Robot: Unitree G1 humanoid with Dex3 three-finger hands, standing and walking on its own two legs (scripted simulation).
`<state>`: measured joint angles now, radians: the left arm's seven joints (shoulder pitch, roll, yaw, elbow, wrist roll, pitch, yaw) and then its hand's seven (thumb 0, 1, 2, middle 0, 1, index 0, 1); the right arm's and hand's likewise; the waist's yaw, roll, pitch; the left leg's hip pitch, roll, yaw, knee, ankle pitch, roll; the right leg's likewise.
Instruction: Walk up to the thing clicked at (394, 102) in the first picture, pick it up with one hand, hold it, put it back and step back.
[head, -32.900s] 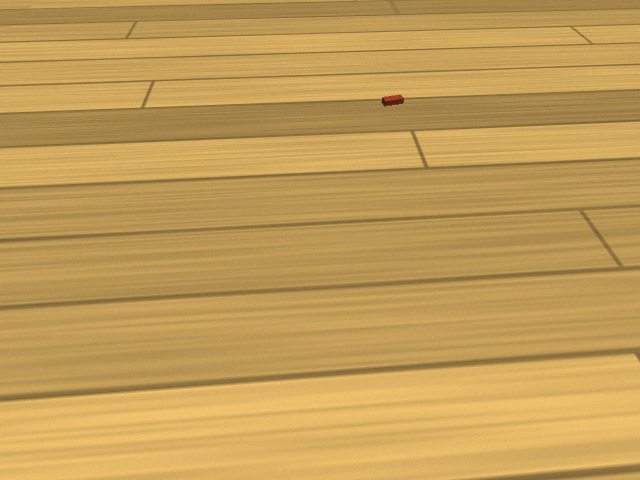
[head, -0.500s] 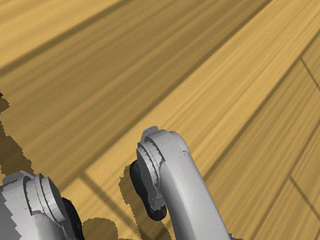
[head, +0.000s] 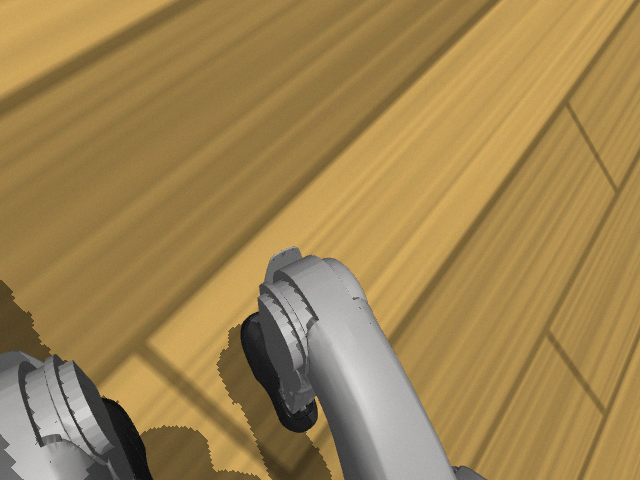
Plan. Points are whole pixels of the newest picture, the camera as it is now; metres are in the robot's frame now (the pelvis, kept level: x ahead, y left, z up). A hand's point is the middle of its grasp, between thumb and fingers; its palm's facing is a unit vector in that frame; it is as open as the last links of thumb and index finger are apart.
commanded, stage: rest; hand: left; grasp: from above
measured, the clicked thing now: out of the picture +0.48 +0.29 -0.29
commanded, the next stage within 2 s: open in 0.54 s
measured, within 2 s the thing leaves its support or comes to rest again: rests again in 0.28 s
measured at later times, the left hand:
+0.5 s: hand out of the picture +0.48 +0.27 -0.26, palm faces -0.34 -0.29 -0.89, open 7.9 cm
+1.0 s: hand out of the picture +0.47 +0.28 -0.26, palm faces -0.35 -0.28 -0.89, open 10.0 cm
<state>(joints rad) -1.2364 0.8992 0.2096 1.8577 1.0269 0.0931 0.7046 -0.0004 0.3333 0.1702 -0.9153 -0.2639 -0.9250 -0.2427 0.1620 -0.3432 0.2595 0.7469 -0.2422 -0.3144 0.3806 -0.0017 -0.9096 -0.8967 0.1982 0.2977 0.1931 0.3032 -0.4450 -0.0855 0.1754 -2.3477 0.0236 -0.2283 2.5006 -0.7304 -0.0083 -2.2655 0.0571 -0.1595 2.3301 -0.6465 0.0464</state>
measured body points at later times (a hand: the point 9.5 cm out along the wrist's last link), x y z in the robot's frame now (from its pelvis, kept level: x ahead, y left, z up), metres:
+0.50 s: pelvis +0.00 +0.00 +0.01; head +0.31 +0.10 +0.31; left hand +0.49 +0.29 -0.21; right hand -0.02 -0.24 -0.04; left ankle +0.06 +0.13 -0.28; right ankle +0.11 -0.12 -0.28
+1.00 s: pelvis -0.01 +0.00 +0.01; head +0.31 +0.10 +0.31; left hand +0.49 +0.29 -0.21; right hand -0.02 -0.24 -0.03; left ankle +0.06 +0.13 -0.28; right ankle +0.11 -0.11 -0.28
